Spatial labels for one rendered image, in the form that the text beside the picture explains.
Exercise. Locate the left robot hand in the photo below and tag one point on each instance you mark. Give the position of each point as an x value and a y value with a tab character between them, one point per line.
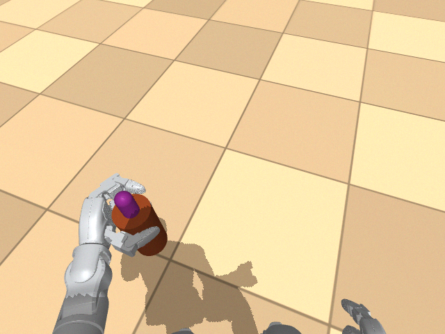
96	224

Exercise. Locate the right robot hand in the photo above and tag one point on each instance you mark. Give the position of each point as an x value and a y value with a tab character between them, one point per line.
362	316

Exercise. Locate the bottle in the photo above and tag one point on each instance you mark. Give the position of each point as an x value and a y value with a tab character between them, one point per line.
134	213

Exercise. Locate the left robot arm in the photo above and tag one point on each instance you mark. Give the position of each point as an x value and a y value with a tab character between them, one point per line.
87	278

